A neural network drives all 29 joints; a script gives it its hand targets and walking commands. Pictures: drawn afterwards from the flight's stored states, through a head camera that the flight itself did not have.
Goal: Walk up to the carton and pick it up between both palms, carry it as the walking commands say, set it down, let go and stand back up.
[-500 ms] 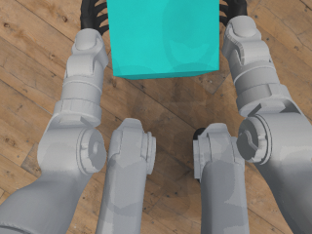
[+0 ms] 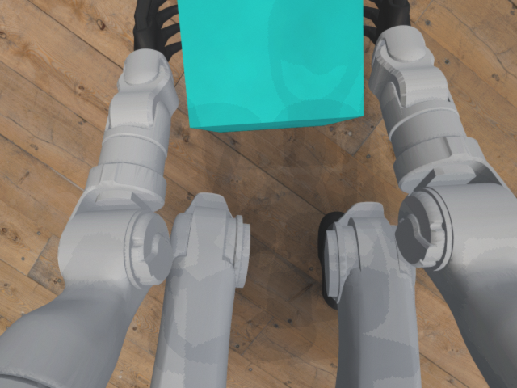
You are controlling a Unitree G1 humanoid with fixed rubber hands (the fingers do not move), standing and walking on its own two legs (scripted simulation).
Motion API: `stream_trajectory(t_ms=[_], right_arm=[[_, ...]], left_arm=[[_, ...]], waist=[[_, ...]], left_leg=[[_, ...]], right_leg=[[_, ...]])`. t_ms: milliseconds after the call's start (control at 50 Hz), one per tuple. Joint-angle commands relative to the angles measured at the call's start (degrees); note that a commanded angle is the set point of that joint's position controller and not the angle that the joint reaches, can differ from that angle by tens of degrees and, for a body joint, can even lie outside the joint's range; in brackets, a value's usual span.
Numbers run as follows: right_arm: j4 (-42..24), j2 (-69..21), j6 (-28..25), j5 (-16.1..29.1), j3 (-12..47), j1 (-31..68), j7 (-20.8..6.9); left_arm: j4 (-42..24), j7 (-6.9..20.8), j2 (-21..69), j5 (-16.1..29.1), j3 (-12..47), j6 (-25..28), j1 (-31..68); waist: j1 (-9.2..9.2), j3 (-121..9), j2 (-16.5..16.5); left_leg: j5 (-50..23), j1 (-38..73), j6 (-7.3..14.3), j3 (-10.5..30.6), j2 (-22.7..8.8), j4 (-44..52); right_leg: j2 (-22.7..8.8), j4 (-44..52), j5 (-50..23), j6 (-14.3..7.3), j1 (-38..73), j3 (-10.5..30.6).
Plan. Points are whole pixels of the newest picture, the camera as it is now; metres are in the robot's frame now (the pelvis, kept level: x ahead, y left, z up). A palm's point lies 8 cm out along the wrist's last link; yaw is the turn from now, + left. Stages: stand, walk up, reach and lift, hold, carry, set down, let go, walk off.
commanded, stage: set down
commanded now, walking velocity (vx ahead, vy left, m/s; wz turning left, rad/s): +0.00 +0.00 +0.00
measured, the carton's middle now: (269, 54) +0.52 +0.02 -0.25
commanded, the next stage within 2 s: none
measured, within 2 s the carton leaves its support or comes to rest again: neither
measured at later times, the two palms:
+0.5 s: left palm (152, 51) +0.50 +0.17 -0.17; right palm (390, 29) +0.53 -0.12 -0.17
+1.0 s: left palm (131, 50) +0.50 +0.20 -0.18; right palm (410, 32) +0.53 -0.15 -0.18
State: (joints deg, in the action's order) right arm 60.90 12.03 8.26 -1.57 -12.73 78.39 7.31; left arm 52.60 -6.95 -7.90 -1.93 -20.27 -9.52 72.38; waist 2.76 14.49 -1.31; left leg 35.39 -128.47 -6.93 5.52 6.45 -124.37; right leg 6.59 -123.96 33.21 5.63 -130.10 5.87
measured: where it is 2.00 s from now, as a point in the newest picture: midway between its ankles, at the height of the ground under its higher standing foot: (271, 274)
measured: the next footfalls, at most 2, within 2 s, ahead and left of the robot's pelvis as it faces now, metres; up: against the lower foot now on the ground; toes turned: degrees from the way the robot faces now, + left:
none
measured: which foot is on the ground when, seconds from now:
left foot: down 0.00-1.00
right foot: down 0.00-1.00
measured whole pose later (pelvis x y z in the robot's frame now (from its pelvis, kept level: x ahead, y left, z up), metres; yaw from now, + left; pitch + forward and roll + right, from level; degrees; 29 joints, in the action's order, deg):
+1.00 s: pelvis -0.01 +0.00 +0.00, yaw +1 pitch +39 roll +1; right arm 65.5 20.4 1.8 7.3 -4.3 80.7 5.8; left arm 62.9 -6.5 -15.9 7.6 -11.8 -0.5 77.2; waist 3.1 18.2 0.0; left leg 33.0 -128.8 -5.8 4.1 4.5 -123.2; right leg 4.2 -123.4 31.8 4.4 -130.1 5.0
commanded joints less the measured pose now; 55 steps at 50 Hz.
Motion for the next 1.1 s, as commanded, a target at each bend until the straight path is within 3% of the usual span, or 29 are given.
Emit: stream_trajectory(t_ms=[0, 480, 660, 780, 920, 1080], right_arm=[[-6.19, -50.12, -1.9, 3.12, 15.87, 30.22, -14.6], [-3.43, -41.98, -2.16, 0.02, 10.91, 28.65, -14.42], [-1.78, -22.16, -4.28, -0.32, 6.93, 24.01, -9.9], [-0.79, 10.45, -6.29, 1.26, 1.95, 15.92, -1.72], [-1.17, 12.02, -7.54, 9.0, 8.58, 17.55, -1.29], [-1.37, 14.29, -8.0, 10.97, 9.08, 15.71, -2.02]], left_arm=[[-7.46, 15.42, 46.99, 4.14, 21.21, 2.47, 38.0], [-3.53, 15.28, 39.37, 0.9, 15.18, 2.74, 35.1], [-0.26, 10.29, 20.86, 0.43, 10.06, 4.93, 28.57], [3.56, 1.26, -10.88, 1.7, 1.73, 8.47, 16.82], [4.62, 0.28, -13.54, 9.58, 8.31, 10.2, 17.84], [4.51, 0.77, -15.07, 12.15, 10.69, 10.3, 16.16]], waist=[[1.5, -61.28, -0.35], [1.47, -55.01, -0.39], [1.41, -56.06, -0.83], [1.69, -57.53, -1.78], [2.32, -60.6, -2.29], [1.71, -63.12, -2.27]], left_leg=[[-23.2, 25.09, 3.05, -11.37, 1.8, 9.19], [-19.0, 22.55, 3.16, -11.17, 0.98, 8.3], [-18.47, 24.91, 2.35, -11.45, 0.37, 8.46], [-18.38, 28.07, 1.89, -10.91, -0.95, 10.12], [-21.37, 26.75, 2.61, -10.2, -3.18, 9.95], [-21.9, 28.19, 3.2, -9.62, -4.03, 9.84]], right_leg=[[2.67, 7.66, -19.53, -4.62, 27.93, -9.89], [1.73, 7.13, -15.37, -4.49, 25.38, -9.44], [0.42, 7.57, -15.21, -3.63, 28.31, -9.41], [-1.8, 9.07, -15.07, -3.03, 32.29, -8.77], [-3.65, 8.77, -18.5, -2.87, 33.56, -7.53], [-4.18, 8.16, -18.15, -2.78, 33.28, -7.65]])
